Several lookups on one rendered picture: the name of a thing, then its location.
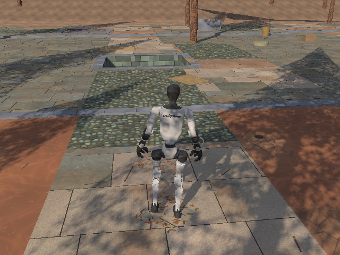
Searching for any right robot upper arm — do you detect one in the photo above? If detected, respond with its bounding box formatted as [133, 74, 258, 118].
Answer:
[183, 108, 197, 138]

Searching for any left robot shin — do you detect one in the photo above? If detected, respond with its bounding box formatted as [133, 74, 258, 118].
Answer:
[152, 169, 159, 206]

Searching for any robot left hand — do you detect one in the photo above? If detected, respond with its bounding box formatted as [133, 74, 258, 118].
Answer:
[137, 146, 148, 158]

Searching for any robot left forearm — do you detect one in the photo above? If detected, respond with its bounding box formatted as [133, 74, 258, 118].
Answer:
[138, 127, 150, 148]

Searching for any robot right hand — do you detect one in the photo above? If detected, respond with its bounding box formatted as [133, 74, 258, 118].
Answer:
[190, 150, 202, 162]

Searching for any robot right forearm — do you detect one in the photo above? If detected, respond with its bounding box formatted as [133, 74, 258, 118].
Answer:
[191, 130, 201, 151]

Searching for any left robot thigh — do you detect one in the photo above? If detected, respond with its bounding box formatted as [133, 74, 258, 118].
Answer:
[151, 147, 163, 179]

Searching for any left robot upper arm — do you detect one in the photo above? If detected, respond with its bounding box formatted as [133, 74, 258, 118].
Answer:
[145, 106, 161, 135]

